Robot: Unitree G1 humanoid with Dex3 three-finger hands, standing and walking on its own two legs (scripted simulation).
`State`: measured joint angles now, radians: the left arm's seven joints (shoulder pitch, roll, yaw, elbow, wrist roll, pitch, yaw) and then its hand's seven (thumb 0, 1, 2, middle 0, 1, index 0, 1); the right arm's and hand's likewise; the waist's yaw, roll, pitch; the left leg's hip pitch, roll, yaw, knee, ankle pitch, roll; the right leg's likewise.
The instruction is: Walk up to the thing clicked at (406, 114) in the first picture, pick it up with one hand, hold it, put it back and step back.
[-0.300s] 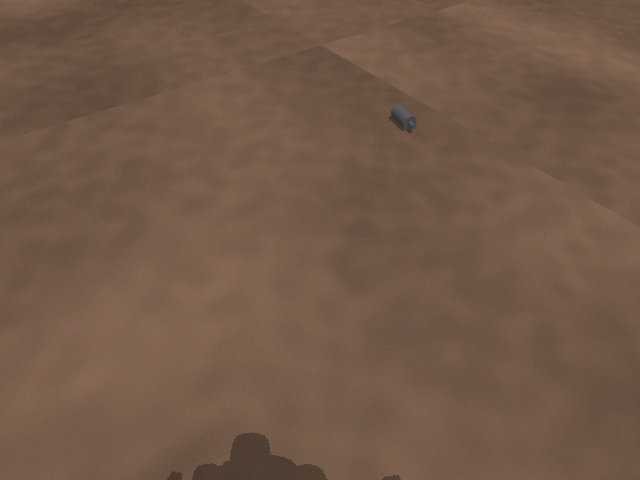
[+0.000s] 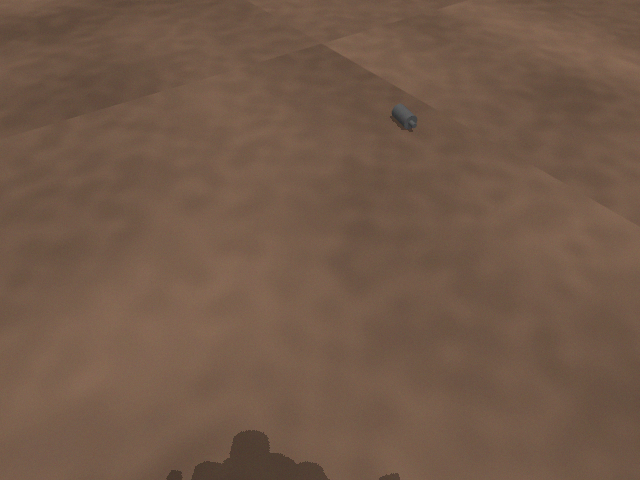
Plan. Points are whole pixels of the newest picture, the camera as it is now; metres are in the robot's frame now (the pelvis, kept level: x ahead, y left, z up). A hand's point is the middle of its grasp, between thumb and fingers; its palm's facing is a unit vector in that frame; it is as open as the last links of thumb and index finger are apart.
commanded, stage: stand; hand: left
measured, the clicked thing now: (406, 117) +2.07 -0.50 -0.74
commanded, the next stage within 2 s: walk up in 0.82 s
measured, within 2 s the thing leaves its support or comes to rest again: neither
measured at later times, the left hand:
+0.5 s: hand out of the picture +0.08 +0.25 -0.15, palm faces -0.02 -0.94 -0.34, open 7.3 cm
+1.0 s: hand out of the picture +0.12 +0.26 -0.14, palm faces -0.20 -0.91 -0.36, open 7.4 cm
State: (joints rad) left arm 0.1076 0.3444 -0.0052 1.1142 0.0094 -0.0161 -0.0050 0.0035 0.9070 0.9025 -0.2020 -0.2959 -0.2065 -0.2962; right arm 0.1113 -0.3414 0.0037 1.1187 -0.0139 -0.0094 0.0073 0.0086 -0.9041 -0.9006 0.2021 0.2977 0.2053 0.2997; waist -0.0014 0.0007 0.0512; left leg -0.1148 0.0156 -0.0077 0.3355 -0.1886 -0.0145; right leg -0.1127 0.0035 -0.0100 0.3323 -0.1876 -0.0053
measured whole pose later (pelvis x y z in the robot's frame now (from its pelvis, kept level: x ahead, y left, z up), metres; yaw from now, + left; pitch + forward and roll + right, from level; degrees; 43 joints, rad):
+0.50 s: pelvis +0.00 +0.00 +0.00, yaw +0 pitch -2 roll +0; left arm 0.11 0.35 0.00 1.11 0.01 -0.01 0.00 0.00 0.91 0.90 -0.20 -0.30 -0.21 -0.30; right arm 0.11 -0.34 0.01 1.12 -0.01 -0.01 0.00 0.01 -0.90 -0.90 0.20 0.30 0.21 0.30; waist 0.00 0.00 0.04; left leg -0.09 0.01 0.00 0.32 -0.19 -0.01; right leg -0.10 0.00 -0.01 0.32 -0.19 0.00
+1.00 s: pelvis +0.02 -0.01 -0.01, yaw -11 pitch +0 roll +1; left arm 0.22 0.40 0.06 1.04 0.03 0.02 -0.10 0.01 0.91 0.90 -0.20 -0.30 -0.21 -0.30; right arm 0.16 -0.41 -0.09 0.94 -0.04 -0.07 0.07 0.01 -0.90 -0.90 0.21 0.30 0.21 0.30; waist -0.01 0.03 0.00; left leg -0.09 0.07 0.18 0.37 -0.27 0.00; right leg -0.45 -0.07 -0.03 0.85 -0.39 -0.02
